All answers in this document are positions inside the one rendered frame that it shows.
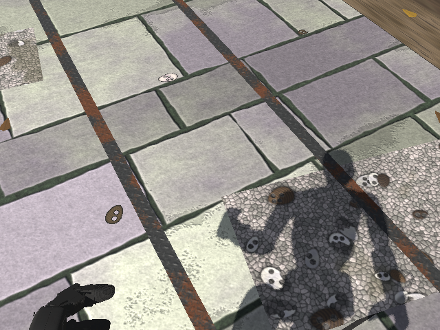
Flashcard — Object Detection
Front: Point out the left robot hand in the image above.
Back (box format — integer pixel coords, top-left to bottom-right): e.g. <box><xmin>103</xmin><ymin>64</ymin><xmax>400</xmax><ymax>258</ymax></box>
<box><xmin>29</xmin><ymin>283</ymin><xmax>115</xmax><ymax>330</ymax></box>

